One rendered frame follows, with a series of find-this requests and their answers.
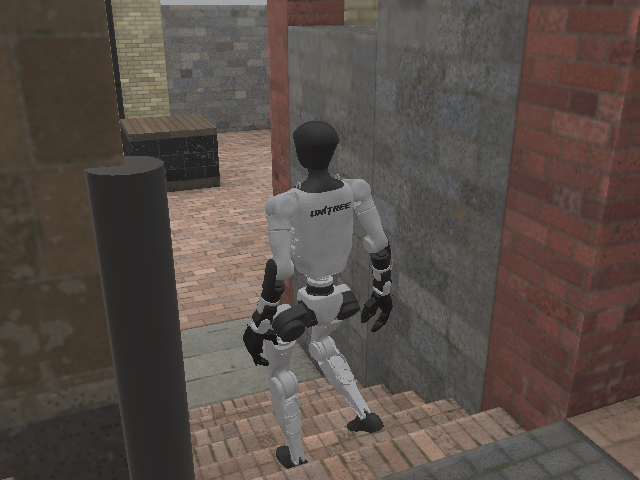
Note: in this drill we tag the robot left forearm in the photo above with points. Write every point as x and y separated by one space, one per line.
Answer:
269 299

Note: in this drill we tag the robot left hand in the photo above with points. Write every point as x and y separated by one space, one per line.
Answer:
254 342

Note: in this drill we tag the robot torso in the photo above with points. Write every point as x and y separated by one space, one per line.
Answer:
321 241

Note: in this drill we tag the robot right hand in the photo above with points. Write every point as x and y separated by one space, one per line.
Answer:
371 306

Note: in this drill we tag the right robot upper arm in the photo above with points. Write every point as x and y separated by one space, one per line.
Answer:
375 240

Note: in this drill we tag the right robot shin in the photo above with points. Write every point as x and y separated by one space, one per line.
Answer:
339 374

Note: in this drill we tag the left robot upper arm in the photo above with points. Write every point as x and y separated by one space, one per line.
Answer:
278 210

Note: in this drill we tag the robot right forearm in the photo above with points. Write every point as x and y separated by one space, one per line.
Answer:
381 271

